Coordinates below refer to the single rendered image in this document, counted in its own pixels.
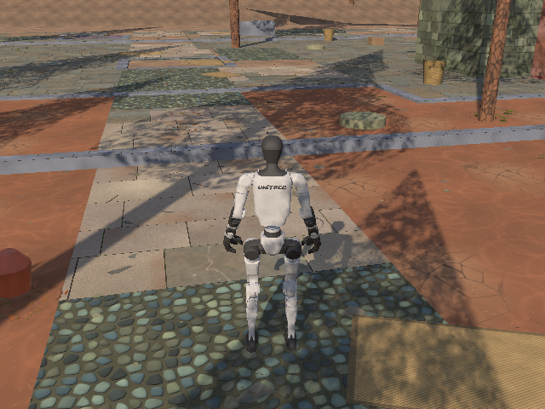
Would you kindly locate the robot right shin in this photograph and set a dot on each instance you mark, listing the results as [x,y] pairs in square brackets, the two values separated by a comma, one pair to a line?
[291,312]

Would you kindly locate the right robot hand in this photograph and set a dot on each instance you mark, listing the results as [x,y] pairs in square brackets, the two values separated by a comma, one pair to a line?
[309,241]

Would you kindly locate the left robot upper arm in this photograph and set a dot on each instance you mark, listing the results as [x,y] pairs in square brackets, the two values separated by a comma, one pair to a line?
[244,181]

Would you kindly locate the robot left thigh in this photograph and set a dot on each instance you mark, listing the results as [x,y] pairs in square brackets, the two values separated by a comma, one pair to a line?
[252,256]

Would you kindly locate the left robot hand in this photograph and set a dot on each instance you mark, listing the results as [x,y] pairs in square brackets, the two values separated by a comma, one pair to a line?
[235,241]

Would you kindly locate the right robot upper arm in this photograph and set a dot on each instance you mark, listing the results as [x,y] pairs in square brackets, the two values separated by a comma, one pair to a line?
[299,180]

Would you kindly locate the robot right forearm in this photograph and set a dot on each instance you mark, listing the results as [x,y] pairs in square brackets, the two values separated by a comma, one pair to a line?
[312,226]

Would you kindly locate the robot left forearm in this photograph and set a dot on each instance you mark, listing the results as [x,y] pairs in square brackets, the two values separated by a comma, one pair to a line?
[232,225]

